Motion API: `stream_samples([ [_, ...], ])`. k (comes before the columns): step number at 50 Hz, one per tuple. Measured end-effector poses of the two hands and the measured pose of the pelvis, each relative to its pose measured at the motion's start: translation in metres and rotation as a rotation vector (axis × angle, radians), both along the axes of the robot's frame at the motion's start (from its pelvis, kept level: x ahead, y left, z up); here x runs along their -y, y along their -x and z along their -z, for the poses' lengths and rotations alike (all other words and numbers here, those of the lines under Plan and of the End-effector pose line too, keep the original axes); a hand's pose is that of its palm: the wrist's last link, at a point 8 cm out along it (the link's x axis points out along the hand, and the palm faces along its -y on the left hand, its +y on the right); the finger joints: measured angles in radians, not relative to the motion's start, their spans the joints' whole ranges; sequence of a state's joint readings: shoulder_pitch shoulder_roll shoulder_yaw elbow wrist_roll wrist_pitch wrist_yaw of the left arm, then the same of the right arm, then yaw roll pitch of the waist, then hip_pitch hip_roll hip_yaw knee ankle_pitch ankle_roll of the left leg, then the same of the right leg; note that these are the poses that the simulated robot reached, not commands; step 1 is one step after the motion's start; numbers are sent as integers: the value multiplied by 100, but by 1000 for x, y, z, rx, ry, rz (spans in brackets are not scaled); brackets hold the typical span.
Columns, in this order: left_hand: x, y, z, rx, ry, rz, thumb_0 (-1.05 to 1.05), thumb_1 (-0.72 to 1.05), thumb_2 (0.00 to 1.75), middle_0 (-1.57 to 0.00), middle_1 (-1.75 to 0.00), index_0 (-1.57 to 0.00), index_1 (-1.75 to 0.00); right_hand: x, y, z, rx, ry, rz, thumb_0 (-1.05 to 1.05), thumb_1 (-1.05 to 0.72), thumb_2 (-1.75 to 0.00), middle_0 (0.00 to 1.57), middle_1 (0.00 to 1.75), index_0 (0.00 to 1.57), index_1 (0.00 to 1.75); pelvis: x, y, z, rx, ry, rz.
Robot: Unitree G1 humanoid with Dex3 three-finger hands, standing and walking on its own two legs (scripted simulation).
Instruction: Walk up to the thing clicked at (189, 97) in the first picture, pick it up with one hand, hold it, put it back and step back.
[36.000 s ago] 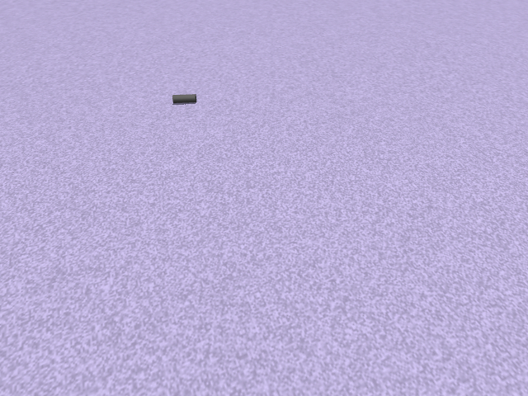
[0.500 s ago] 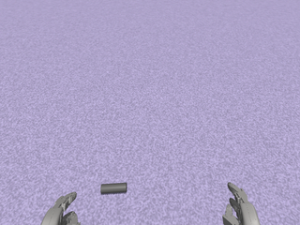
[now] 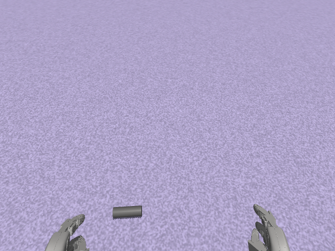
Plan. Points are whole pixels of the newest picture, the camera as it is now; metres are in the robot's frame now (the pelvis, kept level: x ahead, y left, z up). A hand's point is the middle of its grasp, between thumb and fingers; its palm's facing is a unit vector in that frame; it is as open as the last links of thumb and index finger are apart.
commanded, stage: home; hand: left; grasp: from above
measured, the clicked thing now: (127, 211) +0.47 +0.19 -0.69
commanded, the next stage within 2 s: stand in 0.28 s
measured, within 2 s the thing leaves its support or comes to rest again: neither
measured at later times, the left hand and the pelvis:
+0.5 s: hand out of the picture +0.15 +0.20 -0.08, palm faces -0.01 -0.95 -0.31, open 7.4 cm; pelvis -0.01 +0.00 +0.02, yaw +0 degrees
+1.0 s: hand out of the picture +0.03 +0.23 -0.10, palm faces +0.03 -0.95 -0.31, open 7.4 cm; pelvis -0.02 +0.00 +0.06, yaw -1 degrees
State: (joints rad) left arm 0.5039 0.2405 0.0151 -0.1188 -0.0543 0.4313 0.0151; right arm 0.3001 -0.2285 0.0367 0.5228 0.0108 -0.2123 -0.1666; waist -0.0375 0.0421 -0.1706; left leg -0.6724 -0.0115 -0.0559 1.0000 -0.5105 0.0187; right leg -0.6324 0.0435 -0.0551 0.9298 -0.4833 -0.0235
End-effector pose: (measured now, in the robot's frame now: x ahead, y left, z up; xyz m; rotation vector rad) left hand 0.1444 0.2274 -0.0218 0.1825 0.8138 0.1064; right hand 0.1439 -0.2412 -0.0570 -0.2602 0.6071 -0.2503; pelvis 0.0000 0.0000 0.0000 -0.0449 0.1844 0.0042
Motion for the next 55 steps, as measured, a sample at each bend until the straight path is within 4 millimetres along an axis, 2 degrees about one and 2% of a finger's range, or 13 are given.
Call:
stream_samples([
  [19,0,3,-1,5,-1,-2,1,90,90,-20,-30,-20,-30,0,4,2,-5,-5,-1,1,-90,-89,21,30,21,30,0,2,1,-1,-1,0],
  [24,-13,2,23,-2,-99,31,0,90,90,-20,-30,-20,-30,7,14,18,-258,34,-134,1,-90,-89,21,30,21,30,3,12,-13,100,-35,12],
  [28,-26,17,31,-75,-121,11,0,90,90,-20,-30,-20,-30,19,32,17,-360,-1,-105,1,-90,-89,21,30,21,30,4,15,-25,141,-50,17],
  [35,-42,57,40,-207,-128,-50,0,90,90,-20,-30,-20,-30,33,63,13,-459,-17,-28,1,-90,-89,21,30,21,30,3,15,-40,194,-49,14],
  [45,-45,105,44,-364,-101,-102,0,90,90,-20,-30,-20,-30,30,96,11,-561,-48,22,1,-90,-89,20,30,21,30,-1,18,-56,242,-47,13],
  [55,-48,129,42,-443,-109,-123,0,90,90,-20,-30,-20,-30,29,113,13,-615,-69,40,1,-90,-89,21,30,21,30,0,23,-63,263,-47,14],
])
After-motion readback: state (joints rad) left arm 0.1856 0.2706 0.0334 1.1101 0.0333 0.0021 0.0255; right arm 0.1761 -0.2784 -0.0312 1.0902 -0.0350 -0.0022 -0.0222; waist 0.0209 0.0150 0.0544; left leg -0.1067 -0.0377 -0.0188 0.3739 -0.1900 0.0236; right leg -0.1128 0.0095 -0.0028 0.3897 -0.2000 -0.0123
